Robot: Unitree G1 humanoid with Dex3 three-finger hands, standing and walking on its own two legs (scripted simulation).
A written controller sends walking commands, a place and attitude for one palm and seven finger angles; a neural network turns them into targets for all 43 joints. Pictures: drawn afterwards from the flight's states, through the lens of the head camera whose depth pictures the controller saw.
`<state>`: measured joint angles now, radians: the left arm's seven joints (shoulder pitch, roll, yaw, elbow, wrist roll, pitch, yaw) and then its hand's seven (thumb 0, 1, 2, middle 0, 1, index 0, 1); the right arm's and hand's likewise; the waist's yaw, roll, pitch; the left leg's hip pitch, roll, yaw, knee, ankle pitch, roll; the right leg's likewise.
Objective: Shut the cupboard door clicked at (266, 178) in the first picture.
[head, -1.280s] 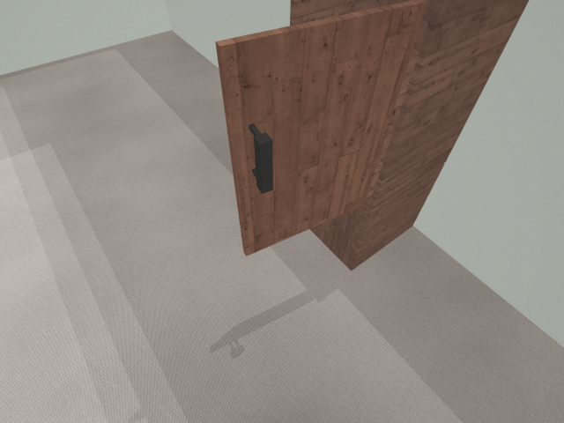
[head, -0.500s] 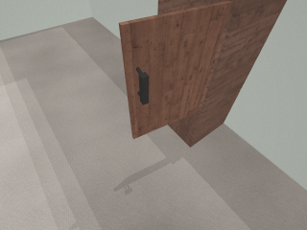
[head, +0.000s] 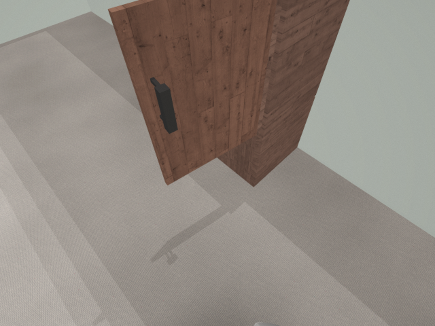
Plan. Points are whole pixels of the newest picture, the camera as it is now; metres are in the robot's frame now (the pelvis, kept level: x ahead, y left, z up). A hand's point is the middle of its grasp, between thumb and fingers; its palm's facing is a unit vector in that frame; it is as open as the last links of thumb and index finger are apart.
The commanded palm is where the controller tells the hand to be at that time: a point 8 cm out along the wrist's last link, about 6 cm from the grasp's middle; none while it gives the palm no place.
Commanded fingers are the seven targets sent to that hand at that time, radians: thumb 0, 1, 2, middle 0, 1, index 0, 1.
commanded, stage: walk to a spot facing it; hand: left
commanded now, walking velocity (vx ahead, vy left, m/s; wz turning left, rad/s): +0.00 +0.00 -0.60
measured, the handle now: (162, 105) +0.58 +0.19 +0.03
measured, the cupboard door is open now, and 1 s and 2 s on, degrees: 81 81 81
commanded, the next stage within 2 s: none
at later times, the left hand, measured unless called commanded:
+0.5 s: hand out of the picture +0.12 +0.20 -0.17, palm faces -0.22 -0.94 -0.25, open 7.4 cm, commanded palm none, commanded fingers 0.00 0.90 0.90 -0.20 -0.30 -0.20 -0.30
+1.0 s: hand (191, 288) +0.21 +0.08 -0.17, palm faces -0.60 -0.77 -0.19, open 7.4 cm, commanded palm none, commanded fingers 0.00 0.90 0.90 -0.20 -0.30 -0.20 -0.30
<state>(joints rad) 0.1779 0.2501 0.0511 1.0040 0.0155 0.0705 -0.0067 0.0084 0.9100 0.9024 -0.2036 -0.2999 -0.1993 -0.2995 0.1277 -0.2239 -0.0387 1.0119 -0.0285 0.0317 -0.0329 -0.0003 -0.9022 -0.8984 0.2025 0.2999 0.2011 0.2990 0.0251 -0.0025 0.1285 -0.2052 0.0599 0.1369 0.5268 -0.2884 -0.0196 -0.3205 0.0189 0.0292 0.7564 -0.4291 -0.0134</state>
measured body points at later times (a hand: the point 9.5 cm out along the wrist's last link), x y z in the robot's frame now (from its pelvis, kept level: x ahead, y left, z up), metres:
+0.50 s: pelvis +0.00 +0.00 +0.00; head +0.06 +0.00 +0.45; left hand +0.13 +0.25 -0.15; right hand +0.04 -0.27 -0.13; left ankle +0.02 +0.15 -0.73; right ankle -0.02 -0.11 -0.69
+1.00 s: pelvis -0.01 -0.01 +0.00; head +0.05 -0.03 +0.45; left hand +0.24 +0.12 -0.15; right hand -0.14 -0.26 -0.13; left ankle +0.08 +0.09 -0.73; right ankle -0.07 -0.12 -0.68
